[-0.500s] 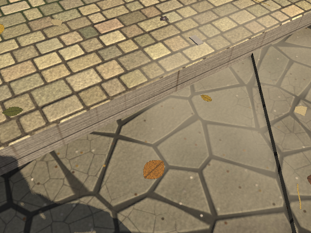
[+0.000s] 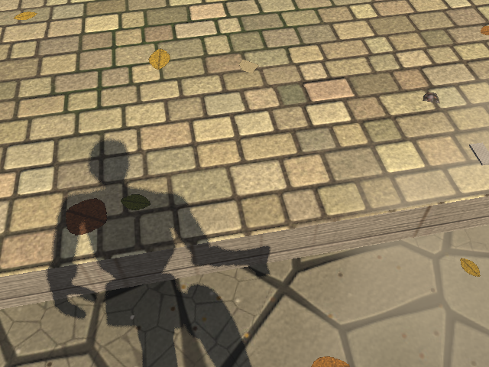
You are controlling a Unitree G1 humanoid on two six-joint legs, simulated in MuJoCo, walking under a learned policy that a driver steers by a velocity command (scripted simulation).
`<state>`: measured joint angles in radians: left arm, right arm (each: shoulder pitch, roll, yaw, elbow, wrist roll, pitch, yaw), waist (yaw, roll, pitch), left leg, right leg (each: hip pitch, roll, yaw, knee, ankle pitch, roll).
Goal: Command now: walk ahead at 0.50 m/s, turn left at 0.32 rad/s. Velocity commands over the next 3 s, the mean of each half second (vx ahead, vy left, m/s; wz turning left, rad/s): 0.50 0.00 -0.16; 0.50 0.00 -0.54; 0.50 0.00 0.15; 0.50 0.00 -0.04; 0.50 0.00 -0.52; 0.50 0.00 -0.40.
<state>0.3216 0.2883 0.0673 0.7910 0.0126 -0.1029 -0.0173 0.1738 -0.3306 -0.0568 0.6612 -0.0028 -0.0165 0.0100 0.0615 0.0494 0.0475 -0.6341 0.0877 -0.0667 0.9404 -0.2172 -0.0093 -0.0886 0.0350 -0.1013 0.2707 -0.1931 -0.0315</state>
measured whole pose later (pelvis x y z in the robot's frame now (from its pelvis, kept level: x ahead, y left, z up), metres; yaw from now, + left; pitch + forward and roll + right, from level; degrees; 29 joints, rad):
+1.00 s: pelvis +0.49 -0.08 +0.00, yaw -27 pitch +1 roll +0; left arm 0.33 0.28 0.06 0.86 0.01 -0.04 0.00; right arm 0.14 -0.26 -0.03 0.78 -0.05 -0.02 0.00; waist 0.04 0.03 0.05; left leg -0.69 0.11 -0.02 1.17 -0.29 -0.06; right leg -0.13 0.16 0.07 0.33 -0.20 -0.14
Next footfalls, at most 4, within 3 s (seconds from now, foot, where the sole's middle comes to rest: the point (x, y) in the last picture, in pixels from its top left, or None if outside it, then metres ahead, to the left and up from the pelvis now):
0.18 left None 0.24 0.13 -0.78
0.68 right None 0.48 -0.11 -0.78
1.34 left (325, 193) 0.92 -0.14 -0.60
1.86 right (385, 117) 1.26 -0.36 -0.60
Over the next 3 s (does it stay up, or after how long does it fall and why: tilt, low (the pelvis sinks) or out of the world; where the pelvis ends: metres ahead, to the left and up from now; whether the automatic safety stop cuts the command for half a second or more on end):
stays up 1.66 -0.56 0.18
